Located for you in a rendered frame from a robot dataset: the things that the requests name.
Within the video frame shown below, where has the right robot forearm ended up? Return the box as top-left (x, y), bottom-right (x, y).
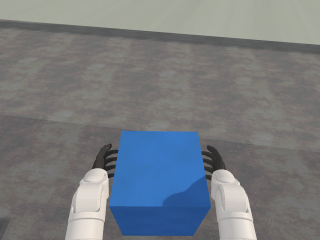
top-left (211, 169), bottom-right (257, 240)

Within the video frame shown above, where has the left robot forearm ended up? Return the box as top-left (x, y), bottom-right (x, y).
top-left (65, 168), bottom-right (109, 240)

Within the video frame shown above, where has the robot left hand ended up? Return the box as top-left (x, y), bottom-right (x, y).
top-left (92, 143), bottom-right (119, 179)

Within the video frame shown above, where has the carton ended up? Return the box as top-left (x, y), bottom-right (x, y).
top-left (109, 131), bottom-right (211, 236)

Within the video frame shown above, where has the robot right hand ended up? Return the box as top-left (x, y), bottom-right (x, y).
top-left (201, 145), bottom-right (226, 180)

